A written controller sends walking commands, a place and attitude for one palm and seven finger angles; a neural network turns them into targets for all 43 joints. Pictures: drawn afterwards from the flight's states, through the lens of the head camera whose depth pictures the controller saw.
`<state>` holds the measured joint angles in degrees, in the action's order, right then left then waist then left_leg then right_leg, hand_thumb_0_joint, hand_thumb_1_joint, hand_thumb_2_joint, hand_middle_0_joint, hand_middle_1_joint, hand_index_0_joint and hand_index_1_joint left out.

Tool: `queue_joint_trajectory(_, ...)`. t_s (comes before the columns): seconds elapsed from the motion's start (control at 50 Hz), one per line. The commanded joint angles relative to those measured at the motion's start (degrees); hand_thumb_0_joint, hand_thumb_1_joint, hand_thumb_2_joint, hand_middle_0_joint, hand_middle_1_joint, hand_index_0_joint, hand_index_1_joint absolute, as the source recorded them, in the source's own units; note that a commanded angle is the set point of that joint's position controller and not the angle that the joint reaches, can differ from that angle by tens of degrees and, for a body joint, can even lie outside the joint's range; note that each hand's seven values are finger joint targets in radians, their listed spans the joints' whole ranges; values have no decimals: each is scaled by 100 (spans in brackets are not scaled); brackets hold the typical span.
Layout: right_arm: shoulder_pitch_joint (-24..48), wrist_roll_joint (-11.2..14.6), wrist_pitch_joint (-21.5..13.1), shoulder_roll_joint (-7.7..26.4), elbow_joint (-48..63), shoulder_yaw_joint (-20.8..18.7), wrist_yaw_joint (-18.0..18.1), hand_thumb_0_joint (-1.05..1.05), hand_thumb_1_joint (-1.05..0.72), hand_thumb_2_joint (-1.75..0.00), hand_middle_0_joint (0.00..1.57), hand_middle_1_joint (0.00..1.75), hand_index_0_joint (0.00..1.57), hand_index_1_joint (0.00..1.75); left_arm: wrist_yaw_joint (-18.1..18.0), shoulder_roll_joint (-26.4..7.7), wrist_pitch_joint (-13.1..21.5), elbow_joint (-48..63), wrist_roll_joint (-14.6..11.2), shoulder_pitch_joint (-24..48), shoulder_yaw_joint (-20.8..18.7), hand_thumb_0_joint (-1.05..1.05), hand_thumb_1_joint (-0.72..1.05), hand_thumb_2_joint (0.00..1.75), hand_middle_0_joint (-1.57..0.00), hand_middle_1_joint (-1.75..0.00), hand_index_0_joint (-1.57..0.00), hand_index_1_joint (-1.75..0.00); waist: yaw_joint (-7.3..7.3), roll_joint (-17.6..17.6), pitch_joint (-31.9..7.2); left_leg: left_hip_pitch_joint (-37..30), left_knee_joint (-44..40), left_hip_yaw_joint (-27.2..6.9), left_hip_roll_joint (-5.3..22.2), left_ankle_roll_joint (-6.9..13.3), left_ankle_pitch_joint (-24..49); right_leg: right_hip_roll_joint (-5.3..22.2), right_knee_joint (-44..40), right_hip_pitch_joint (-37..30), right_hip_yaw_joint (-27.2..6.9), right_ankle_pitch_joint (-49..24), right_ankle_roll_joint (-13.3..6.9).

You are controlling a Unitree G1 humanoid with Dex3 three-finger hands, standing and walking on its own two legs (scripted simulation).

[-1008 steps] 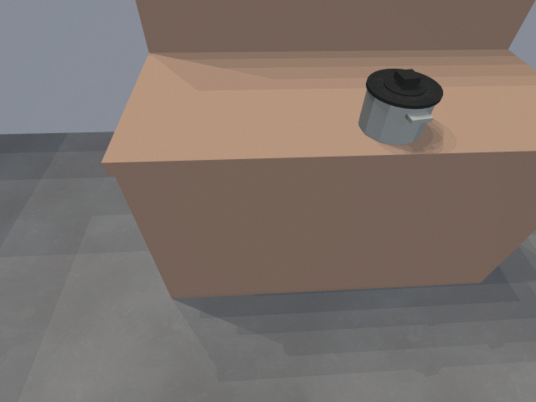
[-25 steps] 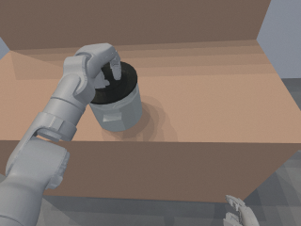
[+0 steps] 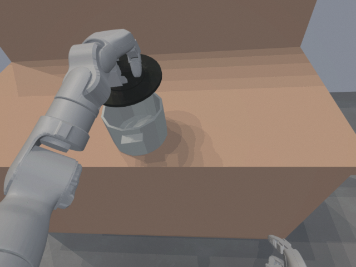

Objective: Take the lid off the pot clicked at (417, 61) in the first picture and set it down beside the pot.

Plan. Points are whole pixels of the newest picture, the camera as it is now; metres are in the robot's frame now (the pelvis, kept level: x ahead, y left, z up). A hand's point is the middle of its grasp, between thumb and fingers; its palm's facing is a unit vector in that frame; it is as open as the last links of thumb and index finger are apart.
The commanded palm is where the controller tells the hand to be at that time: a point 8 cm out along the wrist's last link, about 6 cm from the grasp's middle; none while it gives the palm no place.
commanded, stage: lift the lid straight up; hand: left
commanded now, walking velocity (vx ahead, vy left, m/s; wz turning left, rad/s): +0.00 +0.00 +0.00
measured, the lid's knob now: (121, 69) +0.49 +0.13 +0.21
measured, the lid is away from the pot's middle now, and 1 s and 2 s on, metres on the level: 0.01 0.02 0.11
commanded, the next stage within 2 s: move the lid sideways beside the pot in 0.92 s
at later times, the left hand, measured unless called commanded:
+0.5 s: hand (108, 55) +0.45 +0.13 +0.27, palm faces -0.15 -0.03 -0.99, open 5.9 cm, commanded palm +0.44 +0.13 +0.34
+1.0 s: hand (103, 44) +0.46 +0.14 +0.29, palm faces -0.15 -0.04 -0.99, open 5.8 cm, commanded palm +0.44 +0.14 +0.35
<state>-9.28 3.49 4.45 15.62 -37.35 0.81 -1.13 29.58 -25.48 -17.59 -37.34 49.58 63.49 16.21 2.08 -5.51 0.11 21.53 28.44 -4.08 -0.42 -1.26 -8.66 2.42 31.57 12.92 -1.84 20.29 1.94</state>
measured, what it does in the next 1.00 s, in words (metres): stands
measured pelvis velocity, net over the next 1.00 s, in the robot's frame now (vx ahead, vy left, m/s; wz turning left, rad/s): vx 0.00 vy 0.01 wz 0.00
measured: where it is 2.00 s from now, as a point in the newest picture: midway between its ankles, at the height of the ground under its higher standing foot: outside the picture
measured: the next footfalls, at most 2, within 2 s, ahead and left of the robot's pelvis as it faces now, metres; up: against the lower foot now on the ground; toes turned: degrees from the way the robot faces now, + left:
none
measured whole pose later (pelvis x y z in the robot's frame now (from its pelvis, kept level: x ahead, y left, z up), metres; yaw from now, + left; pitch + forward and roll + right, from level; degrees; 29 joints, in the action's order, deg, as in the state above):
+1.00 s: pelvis +0.00 +0.01 +0.00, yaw +0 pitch +2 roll +0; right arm -11.2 3.8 2.2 16.3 -38.0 1.0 -0.7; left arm 32.8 -27.7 -18.9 -42.3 50.9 74.4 17.1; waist 2.4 -4.7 0.1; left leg 22.0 27.9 -4.1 -0.8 -0.9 -8.0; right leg 2.8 30.2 12.9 -1.7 19.3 2.4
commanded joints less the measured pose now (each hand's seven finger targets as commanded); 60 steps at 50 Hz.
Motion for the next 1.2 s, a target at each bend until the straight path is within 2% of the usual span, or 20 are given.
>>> queue_joint_trajectory(0.0, 661, 65, -253, 565, 839, -199, 34, 0, -90, -90, 20, 30, 20, 30, -203, -1261, -25, 982, 124, 3383, -583, 0, 58, 110, -74, -99, -106, -110, -50, 962, -2278, -1862, 13, 347, -397, 511, 863, -442, -467, 249, 549, -2410, -345)
queue_joint_trajectory(0.02, 644, 73, -250, 600, 868, -245, 28, 0, -90, -90, 20, 30, 20, 30, -198, -1176, -11, 1090, 28, 3256, -538, 0, 58, 110, -74, -99, -106, -110, -23, 866, -2261, -1933, 45, 350, -378, 535, 941, -420, -493, 256, 555, -2462, -359)
queue_joint_trajectory(0.06, 684, 46, -278, 603, 875, -204, 41, 0, -90, -90, 20, 30, 20, 30, -199, -1645, 1, 1229, 162, 3525, -835, 0, 58, 110, -74, -99, -106, -110, -96, 781, -2454, -1990, 26, 333, -389, 522, 949, -434, -469, 148, 516, -2454, -359)
queue_joint_trajectory(0.12, 672, 81, -291, 592, 904, -232, 37, 0, -90, -90, 20, 30, 20, 30, -168, -1258, -1, 1290, 37, 3451, -531, 0, 58, 110, -74, -99, -106, -110, -37, 708, -2369, -2049, 25, 310, -375, 523, 978, -426, -487, 238, 547, -2372, -372)
queue_joint_trajectory(0.28, 696, 62, -337, 576, 837, -177, 35, 0, -90, -90, 20, 30, 20, 30, -144, -1596, -67, 1087, 179, 3827, -751, 0, 58, 110, -74, -99, -106, -110, -95, 809, -2334, -1947, -18, 301, -381, 493, 843, -437, -485, 223, 546, -2244, -374)
queue_joint_trajectory(0.36, 691, 55, -328, 587, 824, -168, 46, 0, -90, -90, 20, 30, 20, 30, -134, -1548, -72, 1001, 213, 4012, -670, 0, 58, 110, -74, -99, -106, -110, -65, 774, -2363, -1956, -9, 314, -373, 495, 852, -436, -493, 247, 553, -2228, -384)
queue_joint_trajectory(0.42, 691, 81, -357, 580, 853, -190, 41, 0, -90, -90, 20, 30, 20, 30, -99, -1133, -60, 1110, 81, 4007, -330, 0, 58, 110, -74, -99, -106, -110, -4, 627, -2416, -2078, -4, 296, -370, 495, 856, -418, -512, 331, 577, -2140, -396)
queue_joint_trajectory(0.48, 685, 85, -343, 582, 743, -130, 81, 0, -90, -90, 20, 30, 20, 30, -84, -1294, -130, 620, 211, 4355, -388, 0, 58, 110, -74, -99, -106, -110, 10, 850, -2090, -1835, -109, 325, -365, 469, 496, -433, -557, 464, 578, -1830, -374)
queue_joint_trajectory(0.56, 591, 22, -456, 599, 761, -142, 108, 0, -90, -90, 20, 30, 20, 30, -144, -1804, -24, 753, 311, 4688, -770, 0, 58, 110, -74, -99, -106, -110, -74, 654, -2657, -2031, -56, 255, -386, 481, 761, -419, -483, 185, 531, -2085, -402)
queue_joint_trajectory(0.62, 514, 57, -438, 603, 746, -179, 88, 0, -90, -90, 20, 30, 20, 30, -69, -1200, -44, 548, 178, 4475, -340, 0, 58, 110, -74, -99, -106, -110, 27, 767, -2425, -1974, -60, 296, -367, 492, 790, -403, -535, 329, 571, -2106, -391)
queue_joint_trajectory(0.66, 557, 25, -469, 617, 771, -163, 84, 0, -90, -90, 20, 30, 20, 30, -68, -1732, -60, 590, 317, 4568, -749, 0, 58, 110, -74, -99, -106, -110, -78, 831, -2619, -1997, -27, 305, -379, 512, 926, -409, -509, 150, 509, -2313, -384)
queue_joint_trajectory(0.78, 478, 75, -373, 652, 728, -140, 81, 0, -90, -90, 20, 30, 20, 30, 29, -1409, -171, -75, 346, 4335, -441, 0, 58, 110, -74, -99, -106, -110, -2, 1026, -2046, -1621, -128, 360, -376, 498, 533, -416, -607, 402, 567, -1913, -353)
queue_joint_trajectory(0.84, 472, 56, -462, 617, 836, -175, 69, 0, -90, -90, 20, 30, 20, 30, -2, -1479, -77, 697, 307, 4757, -458, 0, 58, 110, -74, -99, -106, -110, -13, 637, -2669, -2069, -70, 291, -380, 512, 846, -436, -545, 218, 528, -2117, -374)
queue_joint_trajectory(0.9, 432, 65, -513, 624, 783, -184, 93, 0, -90, -90, 20, 30, 20, 30, 2, -1588, -82, 737, 333, 5027, -530, 0, 58, 110, -74, -99, -106, -110, 15, 589, -2687, -2158, -53, 262, -376, 509, 946, -455, -531, 244, 544, -2191, -391)
queue_joint_trajectory(0.92, 390, 71, -535, 635, 817, -216, 78, 0, -90, -90, 20, 30, 20, 30, -1, -1338, -51, 943, 194, 4867, -358, 0, 58, 110, -74, -99, -106, -110, 49, 412, -2778, -2299, -4, 234, -367, 512, 1162, -443, -530, 243, 561, -2306, -407)
queue_joint_trajectory(0.98, 372, 70, -537, 637, 706, -180, 84, 0, -90, -90, 20, 30, 20, 30, -4, -1511, -99, 593, 317, 4907, -507, 0, 58, 110, -74, -99, -106, -110, 28, 619, -2421, -2070, -106, 245, -369, 488, 866, -470, -566, 353, 585, -2097, -398)
queue_joint_trajectory(1.02, 353, 44, -530, 696, 745, -235, 72, 0, -90, -90, 20, 30, 20, 30, -12, -1627, -23, 793, 277, 4582, -637, 0, 58, 110, -74, -99, -106, -110, -36, 550, -2640, -2155, -36, 232, -345, 489, 1075, -439, -535, 218, 577, -2235, -419)
queue_joint_trajectory(1.04, 364, 19, -508, 672, 778, -199, 59, 0, -90, -90, 20, 30, 20, 30, -41, -2015, -5, 753, 426, 4571, -938, 0, 58, 110, -74, -99, -106, -110, -119, 624, -2829, -2081, -57, 231, -378, 480, 1079, -452, -500, 75, 541, -2256, -411)
queue_joint_trajectory(1.1, 406, 46, -385, 686, 741, -181, 62, 0, -90, -90, 20, 30, 20, 30, 1, -1921, -83, 160, 484, 4341, -874, 0, 58, 110, -74, -99, -106, -110, -94, 937, -2275, -1706, -96, 307, -361, 484, 821, -434, -546, 234, 568, -2111, -398)
queue_joint_trajectory(1.18, 517, 58, -353, 665, 900, -194, 45, 0, -90, -90, 20, 30, 20, 30, 11, -2100, 9, 857, 505, 4459, -939, 0, 58, 110, -74, -99, -106, -110, -109, 732, -2711, -1985, 12, 312, -358, 507, 1195, -414, -475, 58, 521, -2457, -402)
